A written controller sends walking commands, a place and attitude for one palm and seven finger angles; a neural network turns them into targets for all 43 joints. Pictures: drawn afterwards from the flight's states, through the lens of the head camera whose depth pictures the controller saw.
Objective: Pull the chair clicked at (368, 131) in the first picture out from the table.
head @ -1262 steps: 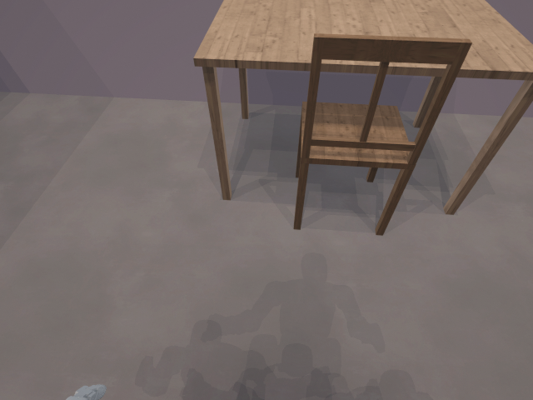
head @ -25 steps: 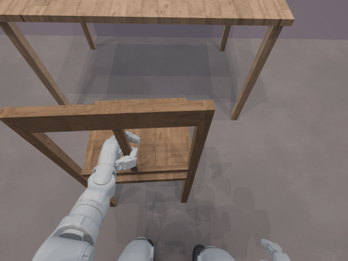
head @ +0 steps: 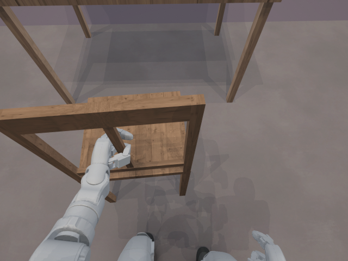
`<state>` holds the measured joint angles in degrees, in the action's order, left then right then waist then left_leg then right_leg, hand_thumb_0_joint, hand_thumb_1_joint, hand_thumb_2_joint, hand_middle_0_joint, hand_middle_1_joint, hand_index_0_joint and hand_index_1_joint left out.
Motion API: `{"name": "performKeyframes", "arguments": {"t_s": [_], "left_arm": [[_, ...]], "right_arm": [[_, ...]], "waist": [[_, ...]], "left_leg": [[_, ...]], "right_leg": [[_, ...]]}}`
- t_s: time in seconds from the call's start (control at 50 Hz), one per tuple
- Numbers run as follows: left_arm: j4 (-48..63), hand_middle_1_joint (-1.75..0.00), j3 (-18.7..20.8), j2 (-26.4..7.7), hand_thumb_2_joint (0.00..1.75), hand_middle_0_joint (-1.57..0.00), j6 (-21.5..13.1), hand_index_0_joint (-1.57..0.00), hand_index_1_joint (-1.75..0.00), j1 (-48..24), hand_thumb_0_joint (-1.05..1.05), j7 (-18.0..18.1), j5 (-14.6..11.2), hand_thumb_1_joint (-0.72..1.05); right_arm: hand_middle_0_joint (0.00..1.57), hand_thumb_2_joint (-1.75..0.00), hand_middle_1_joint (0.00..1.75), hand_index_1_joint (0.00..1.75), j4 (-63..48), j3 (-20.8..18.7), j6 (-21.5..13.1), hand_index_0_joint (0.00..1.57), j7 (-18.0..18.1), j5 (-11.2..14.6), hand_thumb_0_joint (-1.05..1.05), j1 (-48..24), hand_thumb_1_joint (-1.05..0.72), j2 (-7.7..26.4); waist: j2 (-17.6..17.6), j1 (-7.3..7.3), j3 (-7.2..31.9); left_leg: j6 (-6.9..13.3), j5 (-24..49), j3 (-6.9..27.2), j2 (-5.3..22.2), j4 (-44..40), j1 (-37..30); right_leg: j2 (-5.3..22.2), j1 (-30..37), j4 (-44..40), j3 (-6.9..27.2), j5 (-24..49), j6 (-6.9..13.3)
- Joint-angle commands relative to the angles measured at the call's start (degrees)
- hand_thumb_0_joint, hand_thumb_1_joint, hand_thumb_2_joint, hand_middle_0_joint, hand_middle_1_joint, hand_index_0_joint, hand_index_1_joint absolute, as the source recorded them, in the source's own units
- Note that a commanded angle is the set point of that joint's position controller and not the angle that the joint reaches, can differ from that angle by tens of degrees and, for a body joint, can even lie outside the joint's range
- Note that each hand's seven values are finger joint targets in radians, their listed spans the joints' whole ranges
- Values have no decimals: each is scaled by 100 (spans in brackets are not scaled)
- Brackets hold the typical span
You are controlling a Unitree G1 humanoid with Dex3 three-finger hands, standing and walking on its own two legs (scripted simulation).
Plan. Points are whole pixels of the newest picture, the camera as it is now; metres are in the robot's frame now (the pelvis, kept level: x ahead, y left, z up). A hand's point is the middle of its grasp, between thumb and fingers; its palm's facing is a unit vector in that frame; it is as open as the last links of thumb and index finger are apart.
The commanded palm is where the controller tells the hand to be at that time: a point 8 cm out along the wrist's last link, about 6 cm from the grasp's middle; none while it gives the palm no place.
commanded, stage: step backward, pulling the chair out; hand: left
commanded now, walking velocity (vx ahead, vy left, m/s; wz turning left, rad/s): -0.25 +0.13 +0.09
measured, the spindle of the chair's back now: (121, 148) +0.38 +0.17 -0.09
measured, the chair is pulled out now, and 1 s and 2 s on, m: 0.49 0.60 0.60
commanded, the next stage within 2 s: stop walking, hand still on the chair in 0.16 s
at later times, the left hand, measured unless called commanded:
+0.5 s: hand (127, 191) +0.26 +0.13 -0.06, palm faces +0.05 -0.98 -0.17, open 5.3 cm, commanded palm +0.24 +0.17 -0.04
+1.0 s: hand (127, 197) +0.25 +0.13 -0.06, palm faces +0.01 -0.99 -0.17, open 5.3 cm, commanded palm +0.23 +0.17 -0.04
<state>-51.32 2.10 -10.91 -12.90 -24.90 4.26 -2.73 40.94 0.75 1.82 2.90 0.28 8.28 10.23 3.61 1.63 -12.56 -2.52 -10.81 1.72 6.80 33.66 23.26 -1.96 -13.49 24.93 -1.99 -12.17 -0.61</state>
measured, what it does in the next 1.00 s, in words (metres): steps on the spot: left foot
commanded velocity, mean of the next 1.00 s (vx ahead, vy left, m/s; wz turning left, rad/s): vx -0.02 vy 0.00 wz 0.02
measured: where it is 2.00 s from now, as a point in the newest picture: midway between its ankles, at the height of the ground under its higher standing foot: outside the picture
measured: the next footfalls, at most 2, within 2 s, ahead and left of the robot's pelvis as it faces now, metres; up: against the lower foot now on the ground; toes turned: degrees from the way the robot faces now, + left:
left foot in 0.18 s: +0.01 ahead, +0.15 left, +0.00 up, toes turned +1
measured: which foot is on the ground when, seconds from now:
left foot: down 0.00-0.00, up 0.02-0.16, down 0.18-1.00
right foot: down 0.00-1.00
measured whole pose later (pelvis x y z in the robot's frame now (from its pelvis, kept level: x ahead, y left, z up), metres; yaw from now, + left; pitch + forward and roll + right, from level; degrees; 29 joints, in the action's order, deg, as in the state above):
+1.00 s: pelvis -0.03 +0.00 +0.00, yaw +0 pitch -2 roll +0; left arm -41.6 -3.1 -7.3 -6.6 -7.2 5.1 -1.8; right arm 39.0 0.7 1.1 5.5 1.4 10.1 12.0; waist 0.9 0.6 -4.9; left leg -2.6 -14.5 -0.1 3.1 27.3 10.7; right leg 1.8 -11.8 27.7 -1.5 -13.8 -0.9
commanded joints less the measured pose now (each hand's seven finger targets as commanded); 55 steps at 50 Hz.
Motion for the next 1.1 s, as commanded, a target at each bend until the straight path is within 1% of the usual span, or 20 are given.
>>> {"name": "performKeyframes", "arguments": {"t_s": [0.0,0.04,0.08,0.12,0.14,0.18,0.2,0.24,0.26,0.3,0.32,0.34,0.38,0.44,0.54,0.6,0.76,0.9,0.94,1.08], "left_arm": [[1116,-145,243,-1070,90,-50,-335,-50,-145,-994,0,75,217,90],[975,-145,295,-1083,90,-50,-128,-50,-145,-716,0,129,220,90],[889,-145,273,-928,90,-50,-14,-50,-145,-684,0,148,160,90],[969,-145,93,-781,90,-50,62,-50,-145,-884,0,143,83,90],[960,-145,14,-766,90,-50,120,-50,-145,-900,0,142,32,90],[1117,-145,-253,-371,90,-50,106,-50,-145,-1119,0,72,51,90],[1223,-145,-370,-233,90,-50,97,-50,-145,-1305,0,33,70,90],[1249,-145,-219,-417,90,-50,118,-50,-145,-1350,0,43,105,90],[2217,-145,-220,-505,90,-50,46,-50,-145,-1857,0,58,66,90],[2031,-145,-244,-415,90,-50,138,-50,-145,-1448,0,74,79,90],[1940,-145,-208,-484,90,-50,218,-50,-145,-1360,0,76,86,90],[1843,-145,-129,-628,90,-50,301,-50,-145,-1263,0,74,82,90],[1716,-145,-134,-610,90,-50,349,-50,-145,-1210,0,121,72,90],[1537,-145,42,-862,90,-50,356,-50,-145,-1056,0,179,84,90],[1411,-145,44,-757,90,-50,278,-50,-145,-699,0,150,115,90],[1462,-145,-94,-490,90,-50,222,-50,-145,-462,0,134,143,90],[1842,-145,-241,-356,90,-50,196,-50,-145,176,0,101,170,90],[2143,-145,-339,-264,90,-50,272,-50,-145,378,0,95,183,90],[2280,-145,-275,-406,90,-50,294,-50,-145,442,0,106,181,90],[2310,-145,-312,-296,90,-50,378,-50,-145,607,0,116,179,90]], "right_arm": [[20,-90,30,30,-748,-430,-142,20,321,144,0,119,-90,1025],[20,-90,30,30,-674,-316,-140,20,344,90,0,63,-90,1057],[20,-90,30,30,-660,-245,-127,20,357,113,0,126,-90,979],[20,-90,30,30,-691,-290,-92,20,425,132,0,237,-90,1070],[20,-90,30,30,-734,-341,-46,20,448,170,0,257,-90,1180],[20,-90,30,30,-832,-345,59,20,378,115,0,316,-90,1171],[20,-90,30,30,-847,-304,65,20,340,67,0,207,-90,1115],[20,-90,30,30,-780,-350,42,20,273,25,0,271,-90,1113],[20,-90,30,30,-901,-324,-6,20,239,69,0,300,-90,1035],[20,-90,30,30,-912,-314,-83,20,220,123,0,406,-90,1063],[20,-90,30,30,-962,-306,-96,20,231,169,0,391,-90,1058],[20,-90,30,30,-953,-302,-100,20,262,205,0,436,-90,1096],[20,-90,30,30,-969,-278,-149,20,298,217,0,394,-90,1004],[20,-90,30,30,-798,-272,-192,20,336,172,0,435,-90,1003],[20,-90,30,30,-683,-248,-241,20,363,121,0,307,-90,933],[20,-90,30,30,-694,-241,-278,20,357,105,0,217,-90,895],[20,-90,30,30,-694,-288,-337,20,347,112,0,161,-90,925],[20,-90,30,30,-827,-274,-293,20,309,106,0,74,-90,894],[20,-90,30,30,-828,-287,-285,20,312,115,0,87,-90,917],[20,-90,30,30,-923,-251,-227,20,301,94,0,15,-90,863]], "waist": [[-1015,-40,3349],[-436,-58,3063],[-893,-44,3036],[-1087,-14,3032],[-784,-23,2835],[0,-33,2780],[688,-41,2764],[1160,-95,2738],[1058,-109,2795],[909,-81,2994],[541,-67,3089],[287,-63,2964],[-9,-29,2691],[-236,6,2402],[-596,-38,1987],[-617,-64,2004],[-260,-98,2290],[-320,-95,2310],[-157,-83,2297],[-347,-96,2239]], "left_leg": [[-10,-1392,146,-370,1486,-127],[20,-1509,441,-381,1402,-6],[24,-1026,331,-314,478,-245],[102,404,235,-85,-450,-759],[281,1558,511,253,-727,-1024],[607,2610,909,713,-699,-1259],[749,2875,1130,869,-775,-1184],[939,2966,1278,1069,-794,-1294],[977,2871,1259,1058,-666,-1431],[767,2523,935,735,-302,-1657],[602,1792,675,535,-310,-1395],[463,792,531,365,-486,-1010],[302,-633,152,20,-508,-882],[316,-1156,18,-230,-447,-1149],[373,-731,102,-224,-591,-1144],[366,0,152,-136,-681,-1207],[354,1447,157,42,-812,-1652],[309,1336,65,13,-834,-1723],[314,1390,51,14,-872,-1732],[297,1210,13,-15,-828,-1668]], "right_leg": [[2208,1543,106,1254,4711,896],[2327,1205,178,1124,4001,974],[2004,1305,445,830,3879,714],[1701,1215,678,676,3521,480],[1333,836,718,477,2680,271],[713,429,913,253,1406,19],[633,300,1195,169,646,12],[502,-2,1281,162,-912,67],[511,70,1047,203,-949,86],[538,458,247,218,99,105],[613,800,145,256,451,103],[674,960,98,273,200,121],[876,524,-132,597,-787,197],[1040,-52,-569,829,-1740,252],[1091,-26,-680,818,-1473,207],[1047,224,-424,688,-620,219],[818,632,77,341,1247,164],[812,638,12,380,1358,190],[809,671,1,359,1451,186],[816,657,-70,382,1447,192]]}}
